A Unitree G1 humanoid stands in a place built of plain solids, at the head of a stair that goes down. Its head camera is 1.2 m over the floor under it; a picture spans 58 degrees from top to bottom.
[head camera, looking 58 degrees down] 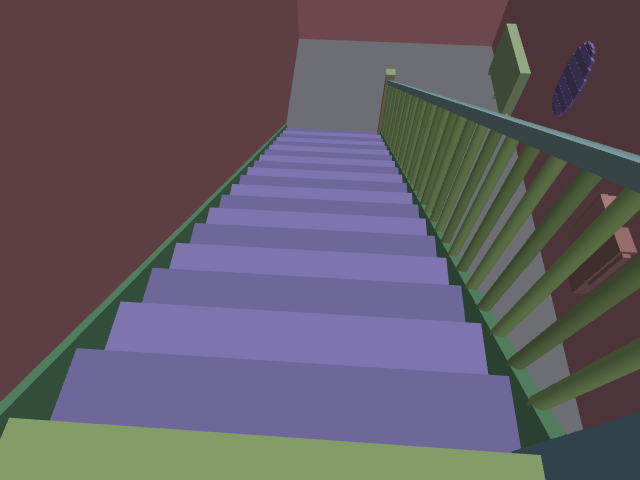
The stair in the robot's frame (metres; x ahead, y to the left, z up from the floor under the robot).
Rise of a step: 0.18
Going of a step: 0.24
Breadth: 1.39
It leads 4 degrees to the right of straight ahead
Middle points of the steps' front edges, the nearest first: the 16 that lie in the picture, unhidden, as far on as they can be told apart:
0.16 0.13 0.00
0.40 0.10 -0.18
0.65 0.08 -0.36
0.89 0.07 -0.54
1.13 0.05 -0.71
1.38 0.04 -0.89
1.62 0.02 -1.07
1.86 0.00 -1.24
2.11 -0.01 -1.42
2.35 -0.03 -1.60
2.60 -0.04 -1.78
2.84 -0.06 -1.96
3.08 -0.07 -2.13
3.33 -0.09 -2.31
3.57 -0.11 -2.49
3.81 -0.12 -2.67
